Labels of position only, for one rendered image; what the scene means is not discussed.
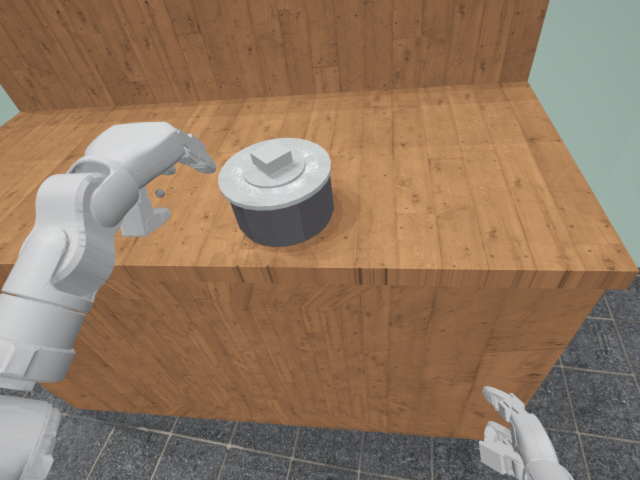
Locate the knob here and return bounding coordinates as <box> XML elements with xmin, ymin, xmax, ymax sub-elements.
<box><xmin>250</xmin><ymin>140</ymin><xmax>293</xmax><ymax>175</ymax></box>

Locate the right robot forearm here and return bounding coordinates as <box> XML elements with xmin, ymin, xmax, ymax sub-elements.
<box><xmin>522</xmin><ymin>460</ymin><xmax>574</xmax><ymax>480</ymax></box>

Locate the robot right hand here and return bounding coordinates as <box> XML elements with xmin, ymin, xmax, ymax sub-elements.
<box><xmin>479</xmin><ymin>386</ymin><xmax>559</xmax><ymax>480</ymax></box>

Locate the left robot forearm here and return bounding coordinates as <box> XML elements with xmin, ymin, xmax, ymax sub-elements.
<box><xmin>0</xmin><ymin>155</ymin><xmax>139</xmax><ymax>391</ymax></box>

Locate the lid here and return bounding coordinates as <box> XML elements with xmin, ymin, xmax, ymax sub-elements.
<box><xmin>218</xmin><ymin>138</ymin><xmax>331</xmax><ymax>211</ymax></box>

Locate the left robot upper arm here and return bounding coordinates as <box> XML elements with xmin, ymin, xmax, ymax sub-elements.
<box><xmin>0</xmin><ymin>395</ymin><xmax>61</xmax><ymax>480</ymax></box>

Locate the table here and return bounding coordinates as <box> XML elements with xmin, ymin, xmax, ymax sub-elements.
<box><xmin>0</xmin><ymin>0</ymin><xmax>640</xmax><ymax>440</ymax></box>

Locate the pot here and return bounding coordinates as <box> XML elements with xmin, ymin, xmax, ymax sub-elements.
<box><xmin>230</xmin><ymin>177</ymin><xmax>334</xmax><ymax>247</ymax></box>

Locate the robot left hand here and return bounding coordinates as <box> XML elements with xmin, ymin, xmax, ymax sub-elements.
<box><xmin>85</xmin><ymin>122</ymin><xmax>216</xmax><ymax>237</ymax></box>

